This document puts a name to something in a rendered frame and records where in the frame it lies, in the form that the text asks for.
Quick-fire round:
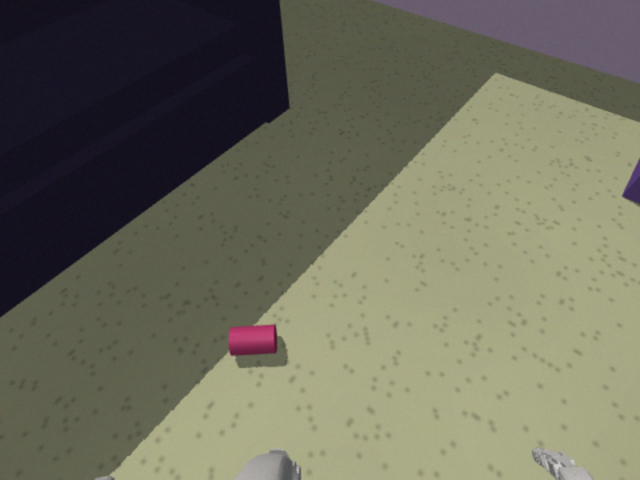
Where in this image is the right robot hand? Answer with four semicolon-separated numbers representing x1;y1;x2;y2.
532;448;594;480

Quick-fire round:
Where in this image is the can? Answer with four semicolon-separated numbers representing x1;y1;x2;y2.
229;325;277;356

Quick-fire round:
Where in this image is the sofa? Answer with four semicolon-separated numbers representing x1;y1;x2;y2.
0;0;290;317

